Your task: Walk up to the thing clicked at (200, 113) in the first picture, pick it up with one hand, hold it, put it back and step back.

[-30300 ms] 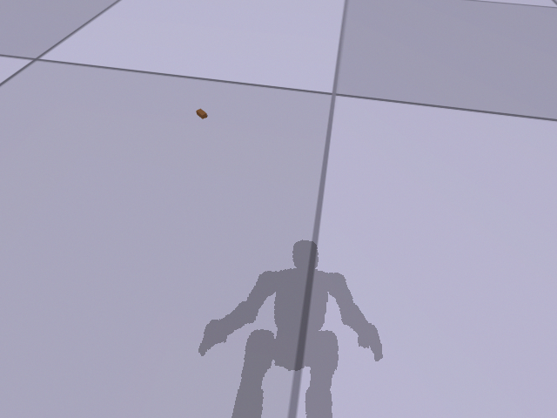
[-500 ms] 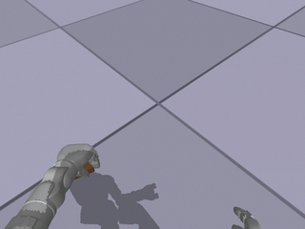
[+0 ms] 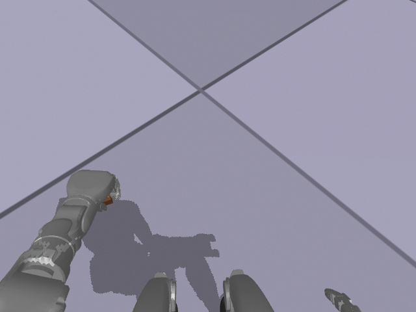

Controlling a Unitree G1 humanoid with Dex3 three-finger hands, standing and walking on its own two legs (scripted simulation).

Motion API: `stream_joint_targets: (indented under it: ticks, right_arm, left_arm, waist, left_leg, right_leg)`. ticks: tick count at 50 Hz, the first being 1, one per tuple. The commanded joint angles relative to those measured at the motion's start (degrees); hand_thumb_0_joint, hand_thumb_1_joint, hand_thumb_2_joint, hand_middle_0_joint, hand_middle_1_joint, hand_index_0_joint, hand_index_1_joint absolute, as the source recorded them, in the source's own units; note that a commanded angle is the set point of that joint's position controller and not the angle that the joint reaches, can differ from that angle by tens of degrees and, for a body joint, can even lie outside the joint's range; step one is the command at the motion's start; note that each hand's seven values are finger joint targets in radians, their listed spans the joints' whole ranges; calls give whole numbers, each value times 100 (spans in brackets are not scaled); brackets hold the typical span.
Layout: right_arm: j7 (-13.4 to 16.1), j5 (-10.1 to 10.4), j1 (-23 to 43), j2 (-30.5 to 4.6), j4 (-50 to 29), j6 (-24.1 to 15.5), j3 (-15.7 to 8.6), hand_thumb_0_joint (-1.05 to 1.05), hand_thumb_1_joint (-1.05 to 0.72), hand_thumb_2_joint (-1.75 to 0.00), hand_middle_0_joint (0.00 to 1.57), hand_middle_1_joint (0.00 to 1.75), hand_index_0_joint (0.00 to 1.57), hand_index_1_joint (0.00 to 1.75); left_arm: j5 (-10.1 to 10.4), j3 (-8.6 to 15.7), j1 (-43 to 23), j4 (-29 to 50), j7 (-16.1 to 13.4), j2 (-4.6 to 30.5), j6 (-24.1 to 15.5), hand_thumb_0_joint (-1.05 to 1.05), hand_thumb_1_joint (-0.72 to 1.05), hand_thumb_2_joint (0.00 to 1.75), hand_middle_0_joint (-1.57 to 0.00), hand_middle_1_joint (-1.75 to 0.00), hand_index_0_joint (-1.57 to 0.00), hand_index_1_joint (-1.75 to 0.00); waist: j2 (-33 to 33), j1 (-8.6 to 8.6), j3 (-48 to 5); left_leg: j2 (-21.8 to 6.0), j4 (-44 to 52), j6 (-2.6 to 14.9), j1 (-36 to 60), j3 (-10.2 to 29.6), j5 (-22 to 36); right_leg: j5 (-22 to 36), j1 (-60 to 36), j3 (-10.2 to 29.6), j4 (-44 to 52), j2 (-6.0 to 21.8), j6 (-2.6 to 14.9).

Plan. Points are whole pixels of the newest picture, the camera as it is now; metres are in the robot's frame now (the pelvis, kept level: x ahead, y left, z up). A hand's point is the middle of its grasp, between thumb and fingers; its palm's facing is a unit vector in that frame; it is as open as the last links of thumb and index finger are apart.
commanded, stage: crouch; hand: left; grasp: from above
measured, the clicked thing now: (95, 199) +0.38 +0.25 -0.13
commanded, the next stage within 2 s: lower in 1.40 s
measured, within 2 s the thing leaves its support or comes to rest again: neither
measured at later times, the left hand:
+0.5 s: hand (115, 221) +0.39 +0.26 -0.33, palm faces -0.46 +0.02 -0.89, open 4.7 cm
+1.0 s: hand (121, 225) +0.41 +0.27 -0.45, palm faces -0.46 -0.01 -0.89, open 4.6 cm
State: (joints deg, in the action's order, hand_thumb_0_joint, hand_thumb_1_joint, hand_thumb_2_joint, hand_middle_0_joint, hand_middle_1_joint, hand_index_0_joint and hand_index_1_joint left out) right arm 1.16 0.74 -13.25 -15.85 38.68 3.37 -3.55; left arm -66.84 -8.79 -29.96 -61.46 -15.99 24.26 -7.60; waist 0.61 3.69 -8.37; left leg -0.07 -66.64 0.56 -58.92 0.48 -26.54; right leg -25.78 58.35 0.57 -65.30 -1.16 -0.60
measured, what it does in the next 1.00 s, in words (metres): lowers itself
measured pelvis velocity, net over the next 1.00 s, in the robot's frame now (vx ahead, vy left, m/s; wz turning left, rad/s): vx -0.04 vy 0.00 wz -0.07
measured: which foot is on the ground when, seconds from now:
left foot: down 0.00-1.00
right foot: down 0.00-1.00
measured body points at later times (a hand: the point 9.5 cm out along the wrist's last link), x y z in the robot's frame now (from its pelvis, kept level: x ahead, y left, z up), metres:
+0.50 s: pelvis -0.04 +0.01 -0.20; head +0.16 +0.03 +0.21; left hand +0.41 +0.25 -0.28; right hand +0.02 -0.26 -0.32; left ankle +0.05 +0.11 -0.64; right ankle +0.05 -0.12 -0.64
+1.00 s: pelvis -0.04 +0.00 -0.29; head +0.20 +0.05 +0.09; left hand +0.43 +0.27 -0.40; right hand +0.01 -0.27 -0.41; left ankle +0.05 +0.11 -0.64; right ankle +0.05 -0.12 -0.64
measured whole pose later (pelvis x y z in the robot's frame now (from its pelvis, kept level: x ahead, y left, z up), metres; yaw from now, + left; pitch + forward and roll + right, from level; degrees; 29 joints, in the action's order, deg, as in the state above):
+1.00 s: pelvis -0.04 +0.00 -0.29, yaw -4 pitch +37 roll -7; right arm -7.2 -6.8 -8.6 -14.6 43.1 -3.4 -0.2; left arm -73.2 5.1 -49.9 -77.7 -21.6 39.1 -14.2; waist 0.1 10.4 -6.4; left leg 0.5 -127.5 1.0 -124.8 4.6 -39.5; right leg -38.4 121.7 -4.1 -123.2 -1.4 -1.1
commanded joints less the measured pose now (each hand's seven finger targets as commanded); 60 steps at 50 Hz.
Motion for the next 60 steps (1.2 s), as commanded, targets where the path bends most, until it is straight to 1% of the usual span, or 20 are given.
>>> stream_joint_targets:
  ticks: [1, 6, 9, 11, 13, 19, 25, 26, 29, 30, 32, 34, 38, 42, 44, 46, 51, 55, 58, 60]
  right_arm:
    - [43, -93, -361, -887, -420, -230, -371, 0, -90, -90, 20, 30, 20, 30]
    - [62, -183, -495, -935, -264, -378, -397, 0, -90, -90, 20, 30, 20, 30]
    - [34, -244, -579, -946, -184, -452, -403, 0, -90, -90, 20, 30, 20, 30]
    - [10, -257, -601, -996, -139, -506, -405, 0, -90, -90, 20, 30, 20, 30]
    - [-42, -274, -621, -1005, -145, -544, -415, 0, -89, -90, 20, 30, 20, 30]
    - [-165, -322, -622, -990, -39, -647, -282, 0, -89, -90, 20, 30, 20, 30]
    - [-341, -468, -701, -996, 129, -728, -157, 0, -90, -90, 20, 30, 20, 30]
    - [-376, -512, -753, -1050, 191, -734, -171, 0, -90, -90, 20, 30, 20, 30]
    - [-454, -565, -744, -1098, 247, -742, -215, 0, -90, -90, 20, 30, 20, 30]
    - [-484, -579, -736, -1061, 227, -748, -215, 0, -90, -90, 20, 30, 20, 30]
    - [-547, -610, -746, -1092, 259, -745, -230, 0, -90, -90, 20, 30, 20, 30]
    - [-584, -627, -778, -1074, 315, -740, -249, 0, -91, -90, 20, 30, 20, 30]
    - [-680, -687, -816, -1048, 319, -716, -152, 0, -91, -90, 20, 30, 20, 30]
    - [-715, -698, -689, -1183, 293, -712, -189, 0, -91, -90, 20, 30, 20, 30]
    - [-737, -712, -757, -1142, 356, -697, -136, 0, -91, -90, 20, 30, 20, 30]
    - [-763, -733, -781, -1159, 352, -681, -113, 0, -91, -90, 20, 30, 20, 30]
    - [-798, -773, -682, -1249, 353, -683, -94, 0, -91, -90, 20, 30, 20, 30]
    - [-811, -806, -618, -1210, 373, -695, -1, 0, -91, -90, 20, 30, 20, 30]
    - [-814, -815, -576, -1274, 376, -692, 36, 0, -91, -90, 20, 30, 20, 30]
    - [-816, -836, -554, -1301, 379, -696, 62, 0, -91, -90, 20, 30, 20, 30]
  left_arm:
    - [-55, 513, -2153, 612, -468, 1260, -13, 0, 78, 12, -115, -14, -118, -11]
    - [-128, 848, -2671, 664, -584, 1768, 50, 0, 80, 11, -115, -17, -119, -13]
    - [-91, 859, -2650, 292, -528, 1689, 90, 0, 84, 13, -115, -20, -120, -16]
    - [-67, 998, -2735, 206, -475, 1929, 78, 0, 84, 14, -115, -21, -120, -17]
    - [-26, 888, -2894, 219, -369, 1751, -11, 0, 86, 12, -116, -21, -122, -16]
    - [-108, 1075, -3185, 28, -381, 2147, -281, 0, 89, 13, -119, -19, -124, -14]
    - [-347, 1344, -3318, 15, -626, 2481, -471, 0, 85, 10, -117, -17, -122, -12]
    - [-404, 1301, -3316, -105, -648, 2380, -484, 0, 85, 10, -117, -17, -122, -12]
    - [-442, 1379, -3278, -361, -750, 2396, -478, 0, 83, 8, -116, -14, -121, -10]
    - [-435, 1444, -3636, 93, -785, 2591, -527, 0, 83, 7, -116, -15, -121, -10]
    - [-479, 1394, -3370, -242, -769, 2468, -497, 0, 84, 9, -118, -14, -122, -9]
    - [-454, 1434, -3814, 89, -783, 2602, -563, 0, 85, 10, -119, -13, -123, -9]
    - [-495, 1562, -3411, -495, -810, 2685, -543, 0, 91, 10, -123, -14, -127, -10]
    - [-484, 1465, -3482, -703, -778, 2611, -571, 0, 89, 8, -122, -11, -126, -7]
    - [-555, 1653, -3731, -565, -788, 2954, -637, 0, 88, 8, -122, -11, -126, -7]
    - [-565, 1601, -3613, -798, -789, 2849, -647, 0, 91, 8, -124, -11, -128, -7]
    - [-607, 1729, -3926, -820, -820, 3244, -761, 0, 89, 6, -123, -8, -126, -5]
    - [-622, 1626, -3891, -1162, -867, 3154, -810, 0, 91, 5, -124, -9, -128, -5]
    - [-647, 1737, -3957, -1174, -900, 3409, -832, 0, 91, 2, -122, -8, -127, -4]
    - [-660, 1663, -3972, -1304, -903, 3349, -837, 0, 90, 2, -123, -8, -127, -4]
  waist:
    - [305, 122, -2462]
    - [604, 145, -3257]
    - [399, 298, -3260]
    - [470, 235, -3348]
    - [557, 363, -3361]
    - [593, 473, -3418]
    - [1039, 437, -4078]
    - [1174, 546, -3985]
    - [1237, 521, -3874]
    - [1417, 484, -4112]
    - [1382, 506, -4131]
    - [1583, 534, -4284]
    - [1276, 588, -3877]
    - [1292, 629, -3738]
    - [1452, 615, -3890]
    - [1319, 696, -3728]
    - [1412, 671, -3694]
    - [1284, 721, -3497]
    - [1387, 663, -3468]
    - [1447, 757, -3343]
  left_leg:
    - [151, -171, 46, 275, 43, 355]
    - [135, -999, 58, -448, 93, 285]
    - [143, -1410, 102, -1079, 126, 56]
    - [141, -1560, 71, -1280, 210, -185]
    - [144, -1761, 62, -1516, 274, -462]
    - [174, -2432, 77, -2305, 374, -1107]
    - [164, -3195, 58, -2280, 316, -166]
    - [138, -3299, 31, -2273, 366, -2]
    - [132, -3518, 45, -2417, 314, -10]
    - [151, -3586, 44, -2433, 266, -9]
    - [107, -3751, 35, -2308, 330, 225]
    - [105, -3932, 38, -2365, 297, 319]
    - [114, -4215, 76, -2896, 250, 312]
    - [104, -4380, 67, -3114, 295, 98]
    - [105, -4493, 61, -3137, 279, 139]
    - [101, -4626, 78, -3287, 271, 113]
    - [128, -4837, 99, -3733, 189, -251]
    - [125, -5038, 120, -4014, 179, -373]
    - [109, -5062, 100, -3994, 225, -493]
    - [107, -5128, 102, -4045, 221, -584]
  right_leg:
    - [382, 247, -120, -116, -112, 280]
    - [276, 1046, -156, -1004, -64, 297]
    - [57, 1475, -211, -1343, -89, 299]
    - [-205, 1841, -268, -1632, -84, 331]
    - [-428, 2212, -320, -1847, -80, 340]
    - [-999, 3096, -379, -2470, -83, 344]
    - [-248, 3591, -480, -3213, -68, 348]
    - [-149, 3812, -511, -3364, -38, 338]
    - [-183, 4028, -537, -3519, -58, 342]
    - [-143, 3940, -538, -3593, -69, 357]
    - [-26, 4114, -595, -3774, -73, 349]
    - [88, 4165, -600, -3933, -97, 356]
    - [155, 4161, -630, -4102, -102, 319]
    - [1, 4473, -672, -4341, -108, 322]
    - [55, 4509, -683, -4480, -130, 333]
    - [49, 4601, -696, -4529, -136, 313]
    - [-197, 4663, -695, -4729, -176, 320]
    - [-290, 4752, -728, -4864, -195, 310]
    - [-429, 4937, -775, -4985, -192, 320]
    - [-474, 5043, -797, -5017, -206, 317]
